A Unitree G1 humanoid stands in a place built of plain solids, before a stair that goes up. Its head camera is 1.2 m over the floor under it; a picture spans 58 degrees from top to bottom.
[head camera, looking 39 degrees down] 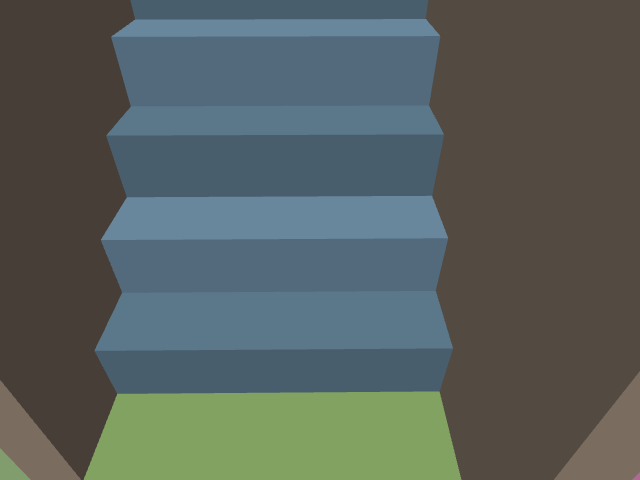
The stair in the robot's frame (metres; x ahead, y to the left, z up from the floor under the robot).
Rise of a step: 0.21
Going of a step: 0.22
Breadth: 0.99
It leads straight ahead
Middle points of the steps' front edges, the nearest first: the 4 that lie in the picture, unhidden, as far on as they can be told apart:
0.74 0.13 0.22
0.96 0.13 0.43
1.18 0.13 0.64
1.40 0.13 0.86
